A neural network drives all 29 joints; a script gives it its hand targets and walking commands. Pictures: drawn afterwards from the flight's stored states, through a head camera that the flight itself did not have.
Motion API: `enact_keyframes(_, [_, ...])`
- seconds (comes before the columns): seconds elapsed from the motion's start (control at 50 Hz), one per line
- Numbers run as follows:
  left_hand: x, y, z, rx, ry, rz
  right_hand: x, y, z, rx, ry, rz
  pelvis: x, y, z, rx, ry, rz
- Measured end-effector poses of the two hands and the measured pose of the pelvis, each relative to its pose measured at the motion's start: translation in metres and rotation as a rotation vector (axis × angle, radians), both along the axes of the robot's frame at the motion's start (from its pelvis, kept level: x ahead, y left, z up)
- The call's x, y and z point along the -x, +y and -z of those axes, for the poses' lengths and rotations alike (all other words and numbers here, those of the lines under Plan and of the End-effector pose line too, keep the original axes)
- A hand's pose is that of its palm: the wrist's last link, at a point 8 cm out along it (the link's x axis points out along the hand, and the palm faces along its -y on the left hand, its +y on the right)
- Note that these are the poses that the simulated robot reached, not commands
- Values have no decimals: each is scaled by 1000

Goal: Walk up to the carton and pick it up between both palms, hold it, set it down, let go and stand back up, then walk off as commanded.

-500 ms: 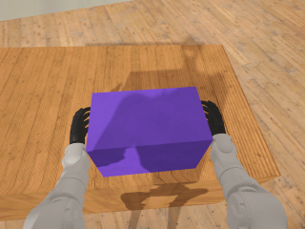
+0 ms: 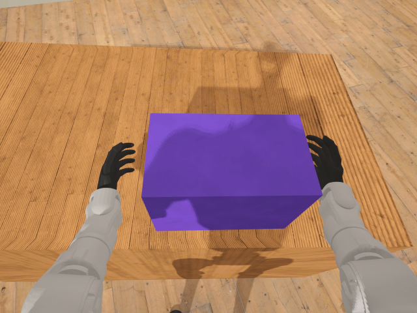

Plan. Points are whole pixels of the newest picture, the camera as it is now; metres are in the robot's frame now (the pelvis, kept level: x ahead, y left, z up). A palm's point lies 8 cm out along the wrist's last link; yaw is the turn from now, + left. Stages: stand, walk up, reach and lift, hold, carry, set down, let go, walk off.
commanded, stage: set down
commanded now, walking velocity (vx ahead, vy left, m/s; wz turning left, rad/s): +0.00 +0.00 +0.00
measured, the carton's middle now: (223, 176) +0.41 +0.01 -0.02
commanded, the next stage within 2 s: none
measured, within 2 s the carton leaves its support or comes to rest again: neither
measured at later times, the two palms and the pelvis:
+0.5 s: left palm (98, 216) +0.29 +0.23 -0.01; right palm (363, 211) +0.35 -0.26 +0.01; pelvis -0.03 -0.02 +0.00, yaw +0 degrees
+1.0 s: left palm (85, 255) +0.23 +0.23 -0.01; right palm (375, 252) +0.27 -0.25 +0.03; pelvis -0.07 -0.01 +0.00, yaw +0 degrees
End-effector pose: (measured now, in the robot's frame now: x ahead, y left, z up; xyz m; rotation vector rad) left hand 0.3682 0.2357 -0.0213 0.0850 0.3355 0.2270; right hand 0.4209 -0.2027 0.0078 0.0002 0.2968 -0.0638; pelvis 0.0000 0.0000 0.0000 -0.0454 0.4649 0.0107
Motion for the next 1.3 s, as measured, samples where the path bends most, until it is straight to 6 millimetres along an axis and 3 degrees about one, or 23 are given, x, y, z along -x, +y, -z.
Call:
enact_keyframes(0.18, [11, -10, -6, 1, -18, 12, 6, -30, -10, 22, -19, 6, 7, -8, 0, -1, -5, 6])
enact_keyframes(0.34, [37, -15, -3, 22, -7, 17, 24, -51, -13, 45, -16, 15, 17, -17, 0, -2, -21, 7])
enact_keyframes(0.5, [73, -3, -7, 29, -52, -2, 67, -54, 0, 60, 12, 10, 35, -16, 1, 5, -46, 0])
enact_keyframes(0.6, [95, 3, -7, 18, -57, 1, 93, -51, -3, 65, -3, -1, 52, -12, 1, 9, -79, 0])
enact_keyframes(0.82, [125, -6, -5, 36, -40, -3, 122, -41, -13, 57, 49, -47, 77, -9, 3, 11, -124, -1])
enact_keyframes(0.96, [137, -4, -9, 80, -83, -30, 137, -42, -23, 105, 48, -67, 75, -9, 0, 7, -181, -5])
enact_keyframes(1.16, [174, 3, -5, 96, -47, -65, 190, -58, -6, 121, 121, -48, 60, -3, -5, -2, -249, -21])
enact_keyframes(1.3, [190, -10, 0, 94, -8, -50, 215, -68, -2, 107, 127, -56, 49, -6, -7, -9, -280, -23])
